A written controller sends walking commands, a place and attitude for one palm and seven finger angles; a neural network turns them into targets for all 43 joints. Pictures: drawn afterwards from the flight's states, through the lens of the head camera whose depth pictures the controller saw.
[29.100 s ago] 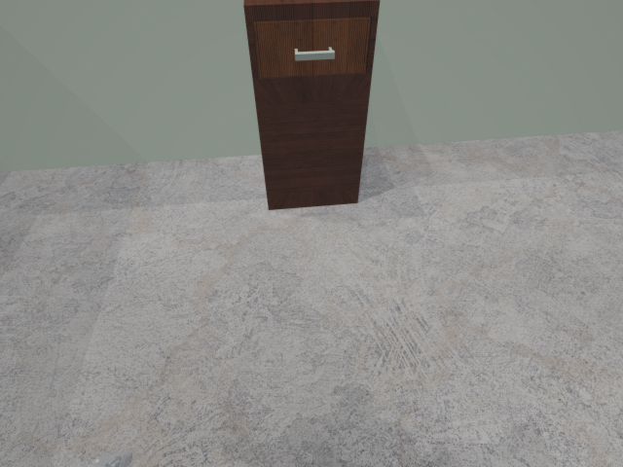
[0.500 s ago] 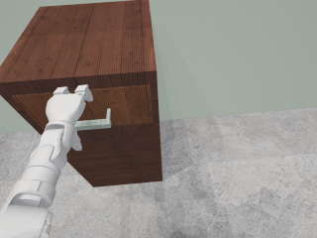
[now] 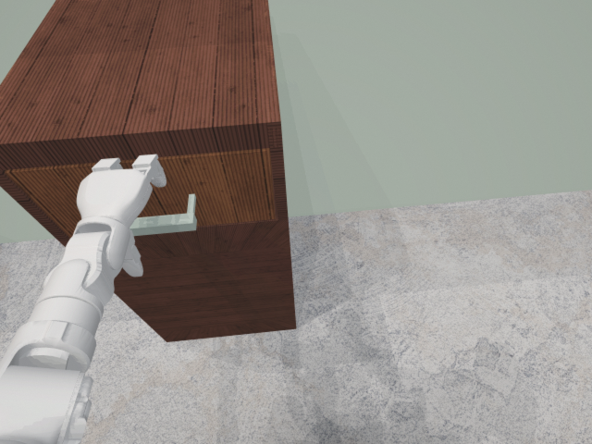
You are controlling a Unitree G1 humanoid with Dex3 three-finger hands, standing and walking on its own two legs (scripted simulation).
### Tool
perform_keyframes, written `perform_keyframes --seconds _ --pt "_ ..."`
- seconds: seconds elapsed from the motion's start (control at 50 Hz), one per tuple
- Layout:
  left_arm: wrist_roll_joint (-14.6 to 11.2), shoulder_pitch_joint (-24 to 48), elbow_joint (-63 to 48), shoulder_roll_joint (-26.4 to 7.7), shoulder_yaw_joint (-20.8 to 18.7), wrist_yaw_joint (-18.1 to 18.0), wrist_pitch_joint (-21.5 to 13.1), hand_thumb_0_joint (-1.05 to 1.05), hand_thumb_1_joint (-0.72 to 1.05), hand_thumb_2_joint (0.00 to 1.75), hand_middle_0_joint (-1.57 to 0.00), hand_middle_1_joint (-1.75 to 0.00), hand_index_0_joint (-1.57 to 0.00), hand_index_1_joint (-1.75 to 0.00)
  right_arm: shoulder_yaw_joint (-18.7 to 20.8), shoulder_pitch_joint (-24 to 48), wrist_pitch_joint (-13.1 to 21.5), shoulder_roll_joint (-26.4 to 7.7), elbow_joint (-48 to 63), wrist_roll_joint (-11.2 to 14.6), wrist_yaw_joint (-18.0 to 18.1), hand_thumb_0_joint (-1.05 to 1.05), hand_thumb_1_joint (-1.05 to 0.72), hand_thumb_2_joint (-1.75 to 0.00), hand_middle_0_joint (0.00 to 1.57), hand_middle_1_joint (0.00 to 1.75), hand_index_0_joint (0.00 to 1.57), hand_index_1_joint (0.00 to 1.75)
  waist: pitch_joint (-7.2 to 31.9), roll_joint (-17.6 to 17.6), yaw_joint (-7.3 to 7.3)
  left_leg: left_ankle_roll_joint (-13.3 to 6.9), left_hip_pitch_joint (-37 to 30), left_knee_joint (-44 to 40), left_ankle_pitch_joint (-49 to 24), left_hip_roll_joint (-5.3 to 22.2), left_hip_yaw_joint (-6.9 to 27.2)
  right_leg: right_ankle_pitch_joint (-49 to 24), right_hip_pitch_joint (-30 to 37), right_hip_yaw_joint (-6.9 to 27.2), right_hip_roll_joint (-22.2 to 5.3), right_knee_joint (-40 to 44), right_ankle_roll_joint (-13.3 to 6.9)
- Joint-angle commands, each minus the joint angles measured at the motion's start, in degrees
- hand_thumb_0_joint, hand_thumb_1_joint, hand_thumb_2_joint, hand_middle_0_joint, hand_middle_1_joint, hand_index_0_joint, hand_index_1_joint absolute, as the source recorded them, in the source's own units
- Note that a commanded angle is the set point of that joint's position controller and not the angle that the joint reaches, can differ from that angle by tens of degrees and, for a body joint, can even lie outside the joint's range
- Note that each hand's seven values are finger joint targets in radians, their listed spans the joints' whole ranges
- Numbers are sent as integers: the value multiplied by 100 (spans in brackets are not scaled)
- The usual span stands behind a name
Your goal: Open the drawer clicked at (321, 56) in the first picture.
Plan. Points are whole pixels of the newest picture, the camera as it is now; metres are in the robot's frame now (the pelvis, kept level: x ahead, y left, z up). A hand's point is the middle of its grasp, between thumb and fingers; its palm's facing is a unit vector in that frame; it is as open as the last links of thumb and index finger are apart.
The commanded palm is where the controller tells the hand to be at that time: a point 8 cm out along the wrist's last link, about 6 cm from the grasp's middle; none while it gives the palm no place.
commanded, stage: re-aim the fingers above the handle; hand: left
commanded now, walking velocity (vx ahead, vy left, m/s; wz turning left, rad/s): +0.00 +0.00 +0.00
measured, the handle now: (155, 214) +0.46 +0.25 -0.01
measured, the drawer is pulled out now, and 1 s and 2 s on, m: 0.00 0.00 0.00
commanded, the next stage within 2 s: lower the fingers behind the handle in 1.26 s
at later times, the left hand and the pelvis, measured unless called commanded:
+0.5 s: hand (123, 214) +0.42 +0.27 +0.05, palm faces -0.04 -0.01 -1.00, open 13.6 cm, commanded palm +0.40 +0.28 +0.11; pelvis -0.01 +0.00 +0.00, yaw -1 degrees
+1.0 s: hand (118, 214) +0.42 +0.27 +0.05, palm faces -0.04 +0.00 -1.00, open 13.6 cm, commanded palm +0.41 +0.28 +0.11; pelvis -0.02 +0.00 +0.00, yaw +0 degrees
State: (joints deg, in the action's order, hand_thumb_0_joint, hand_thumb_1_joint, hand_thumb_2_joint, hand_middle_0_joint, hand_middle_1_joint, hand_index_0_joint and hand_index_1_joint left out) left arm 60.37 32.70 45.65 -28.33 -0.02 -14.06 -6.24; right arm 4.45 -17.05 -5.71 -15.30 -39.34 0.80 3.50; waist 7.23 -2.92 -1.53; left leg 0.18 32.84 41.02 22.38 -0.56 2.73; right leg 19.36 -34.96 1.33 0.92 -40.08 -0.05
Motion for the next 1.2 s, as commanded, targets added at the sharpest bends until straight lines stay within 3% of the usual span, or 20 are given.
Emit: perform_keyframes --seconds 0.0,0.08,0.12,0.16,0.2,0.24,0.3,0.32,0.38,0.48,0.58,0.62,0.68,0.74,0.92,1.04,1.08,1.1,1.12,1.18 --pt "-60 2620 -960 -1944 -776 -451 231 0 -50 30 -30 -120 -30 -120 190 -259 127 -753 463 33 55 0 -90 -90 20 30 20 30 2026 111 -49 -229 -636 -327 -2219 -185 -416 -2056 1437 -190 116 338 -163" --pt "-34 2676 -939 -2024 -803 -476 396 0 -50 30 -30 -120 -30 -120 171 -228 101 -758 439 17 59 0 -90 -90 20 30 20 30 2256 -1 -17 -226 -780 -352 -2387 -189 -417 -2167 1575 -193 120 342 -179" --pt "-33 2730 -759 -1924 -672 -447 473 0 -50 30 -30 -120 -30 -120 143 -208 101 -753 418 40 66 0 -90 -90 20 30 20 30 1964 90 -80 -236 -718 -424 -2163 -171 -410 -1967 1455 -220 119 404 -162" --pt "-15 2815 -818 -2001 -694 -404 471 0 -50 30 -30 -120 -30 -120 136 -187 110 -761 438 41 81 0 -90 -90 20 30 20 30 2011 71 -55 -242 -728 -453 -2108 -173 -417 -1915 1505 -194 109 428 -159" --pt "-33 2706 -672 -2544 -1056 -337 472 0 -50 30 -30 -120 -30 -120 76 -114 67 -806 426 38 118 0 -90 -90 20 30 20 30 2005 138 59 -256 -557 -493 -1935 -193 -434 -1838 1713 -123 81 451 -135" --pt "-65 2632 -639 -2249 -847 -269 436 0 -50 30 -30 -120 -30 -120 78 -103 77 -760 493 59 135 0 -90 -90 20 30 20 30 1825 190 28 -254 -525 -545 -1830 -199 -438 -1750 1660 -162 85 500 -136" --pt "-79 2583 -600 -2547 -1080 -211 302 0 -50 30 -30 -120 -30 -120 66 -94 70 -783 483 62 159 0 -90 -90 20 30 20 30 1849 209 90 -257 -447 -550 -1769 -189 -439 -1666 1699 -125 81 488 -127" --pt "-99 2563 -623 -2333 -905 -199 279 0 -50 30 -30 -120 -30 -120 69 -87 84 -760 519 61 164 0 -90 -90 20 30 20 30 1841 81 48 -258 -482 -547 -1743 -201 -457 -1657 1644 -123 84 507 -127" --pt "-75 2554 -553 -2379 -999 -193 166 0 -50 30 -30 -120 -30 -120 100 -151 104 -776 491 54 160 0 -90 -90 20 30 20 30 1840 277 27 -262 -447 -507 -1782 -182 -449 -1673 1612 -127 95 497 -125" --pt "-83 2468 -532 -2410 -1024 -207 87 0 -50 30 -30 -120 -30 -120 133 -221 121 -796 478 51 137 0 -90 -90 20 30 20 30 1926 152 46 -253 -406 -446 -1872 -194 -460 -1800 1598 -104 99 451 -133" --pt "-46 2699 -486 -2059 -678 -196 106 0 -50 30 -30 -120 -30 -120 169 -324 155 -814 467 69 111 0 -90 -90 20 30 20 30 1852 103 -134 -266 -547 -398 -1839 -173 -434 -1629 1267 -157 125 470 -145" --pt "-42 2685 -413 -2166 -735 -207 135 0 -50 30 -30 -120 -30 -120 165 -377 147 -827 440 73 111 0 -90 -90 20 30 20 30 1879 93 -95 -261 -518 -399 -1760 -180 -419 -1535 1242 -159 124 452 -144" --pt "-37 2939 -308 -2122 -626 -194 189 0 -50 30 -30 -120 -30 -120 141 -382 144 -839 421 74 126 0 -90 -90 20 30 20 30 1742 196 -199 -274 -447 -413 -1629 -175 -411 -1411 1175 -155 112 517 -136" --pt "4 3052 -360 -2127 -583 -205 217 0 -50 30 -30 -120 -30 -120 140 -405 144 -830 419 75 127 0 -90 -90 20 30 20 30 1828 -21 -178 -261 -542 -401 -1691 -178 -407 -1411 1088 -165 114 473 -151" --pt "-22 2950 -101 -2070 -556 -159 213 0 -50 30 -30 -120 -30 -120 98 -422 128 -825 456 71 117 0 -90 -90 20 30 20 30 1721 204 -180 -269 -434 -408 -1522 -180 -352 -1224 1062 -184 126 487 -153" --pt "32 3268 -173 -1771 -287 -211 169 0 -50 30 -30 -120 -30 -120 106 -485 179 -795 468 61 104 0 -90 -90 20 30 20 30 1730 -21 -255 -261 -569 -392 -1432 -169 -317 -998 773 -207 144 485 -175" --pt "20 3218 -4 -1900 -412 -212 201 0 -50 30 -30 -120 -30 -120 94 -517 164 -829 422 46 105 0 -90 -90 20 30 20 30 1724 222 -295 -272 -478 -366 -1419 -161 -308 -1021 833 -205 142 498 -161" --pt "25 3238 20 -2010 -447 -218 220 0 -50 30 -30 -120 -30 -120 84 -500 159 -834 440 68 111 0 -90 -90 20 30 20 30 1681 177 -275 -267 -394 -383 -1265 -167 -317 -896 804 -182 130 503 -143" --pt "5 3284 49 -1771 -235 -211 243 0 -50 30 -30 -120 -30 -120 76 -498 176 -810 472 75 115 0 -90 -90 20 30 20 30 1600 255 -339 -278 -357 -391 -1137 -180 -318 -811 773 -178 130 542 -132" --pt "-1 3456 160 -2011 -388 -199 253 0 -50 30 -30 -120 -30 -120 54 -541 185 -854 406 74 136 0 -90 -90 20 30 20 30 1558 304 -350 -290 -248 -387 -1084 -173 -304 -750 780 -163 114 545 -137"
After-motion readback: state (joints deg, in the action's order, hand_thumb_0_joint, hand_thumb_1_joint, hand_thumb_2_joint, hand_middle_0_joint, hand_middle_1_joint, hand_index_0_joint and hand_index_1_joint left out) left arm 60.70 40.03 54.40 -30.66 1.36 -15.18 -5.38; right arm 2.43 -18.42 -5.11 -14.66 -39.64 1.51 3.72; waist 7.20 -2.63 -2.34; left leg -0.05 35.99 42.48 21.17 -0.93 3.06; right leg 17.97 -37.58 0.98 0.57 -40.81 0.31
